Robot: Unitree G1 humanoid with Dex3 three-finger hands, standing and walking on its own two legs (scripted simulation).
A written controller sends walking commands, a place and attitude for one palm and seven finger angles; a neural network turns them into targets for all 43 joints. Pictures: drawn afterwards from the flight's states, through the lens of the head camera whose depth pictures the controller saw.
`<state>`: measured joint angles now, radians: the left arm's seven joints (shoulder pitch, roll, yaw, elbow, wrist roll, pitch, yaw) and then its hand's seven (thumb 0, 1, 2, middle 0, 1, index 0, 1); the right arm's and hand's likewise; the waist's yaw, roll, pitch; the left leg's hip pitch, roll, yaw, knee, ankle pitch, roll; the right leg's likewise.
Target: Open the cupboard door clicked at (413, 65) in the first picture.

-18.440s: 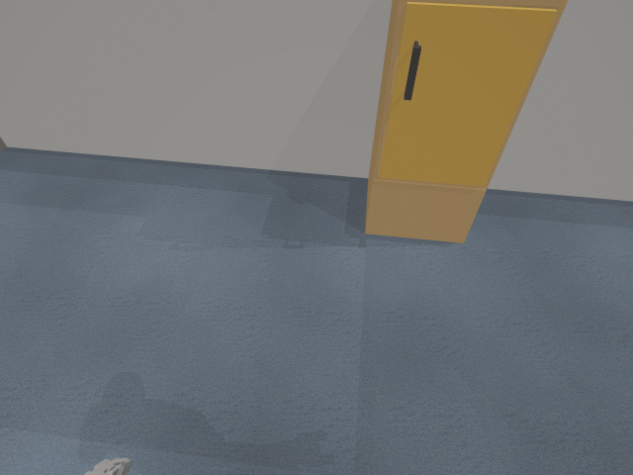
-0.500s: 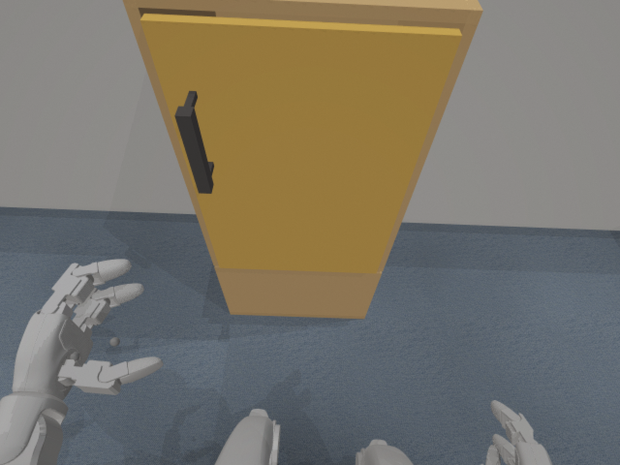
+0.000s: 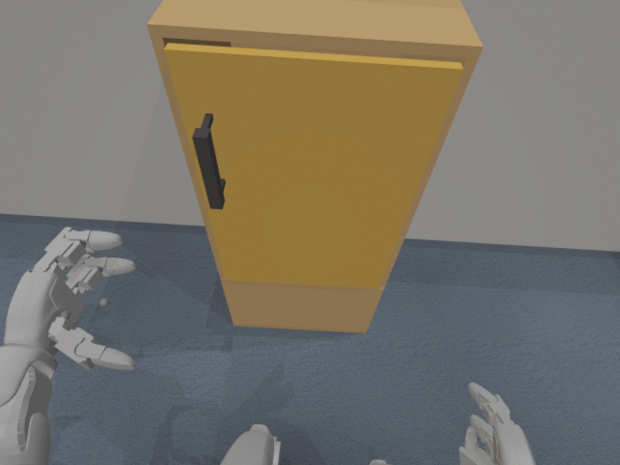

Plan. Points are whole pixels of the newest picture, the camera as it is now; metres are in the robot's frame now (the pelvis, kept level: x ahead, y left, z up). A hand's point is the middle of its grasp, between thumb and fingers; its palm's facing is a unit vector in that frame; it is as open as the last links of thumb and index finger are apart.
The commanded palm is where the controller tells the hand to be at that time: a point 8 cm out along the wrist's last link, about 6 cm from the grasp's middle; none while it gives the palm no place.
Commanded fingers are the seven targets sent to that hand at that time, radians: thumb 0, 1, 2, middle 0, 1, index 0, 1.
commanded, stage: raise the hand with hooked fingers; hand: left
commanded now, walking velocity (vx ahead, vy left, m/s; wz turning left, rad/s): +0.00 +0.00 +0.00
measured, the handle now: (212, 163) +0.54 +0.20 +0.05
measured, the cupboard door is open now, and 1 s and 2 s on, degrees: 0 0 0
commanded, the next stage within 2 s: move the hooked fingers beside the handle in 0.60 s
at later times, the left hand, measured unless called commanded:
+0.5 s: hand (125, 286) +0.30 +0.25 +0.08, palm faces +0.05 -1.00 -0.04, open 14.0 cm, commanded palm +0.27 +0.30 +0.08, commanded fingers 0.00 -0.50 0.30 -0.30 -1.20 -0.30 -1.20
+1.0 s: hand (134, 263) +0.33 +0.25 +0.07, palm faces +0.04 -1.00 -0.02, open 14.0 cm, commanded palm +0.31 +0.30 +0.07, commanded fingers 0.00 -0.50 0.30 -0.30 -1.20 -0.30 -1.20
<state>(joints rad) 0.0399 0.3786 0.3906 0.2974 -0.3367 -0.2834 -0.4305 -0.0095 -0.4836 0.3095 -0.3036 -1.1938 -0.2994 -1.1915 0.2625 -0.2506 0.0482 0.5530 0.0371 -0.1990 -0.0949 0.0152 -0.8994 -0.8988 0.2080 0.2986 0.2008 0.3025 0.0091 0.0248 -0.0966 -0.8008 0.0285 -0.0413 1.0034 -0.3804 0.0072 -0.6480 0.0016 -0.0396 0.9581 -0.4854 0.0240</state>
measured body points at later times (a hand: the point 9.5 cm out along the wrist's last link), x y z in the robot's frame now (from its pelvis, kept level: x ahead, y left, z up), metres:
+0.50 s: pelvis +0.01 -0.02 +0.00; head +0.05 -0.01 +0.45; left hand +0.29 +0.30 +0.08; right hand +0.15 -0.28 -0.08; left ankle +0.07 +0.11 -0.68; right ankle +0.00 -0.14 -0.68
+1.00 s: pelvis +0.00 -0.01 +0.00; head +0.06 +0.00 +0.45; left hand +0.32 +0.30 +0.08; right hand +0.15 -0.27 -0.08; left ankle +0.07 +0.11 -0.68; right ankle +0.00 -0.14 -0.68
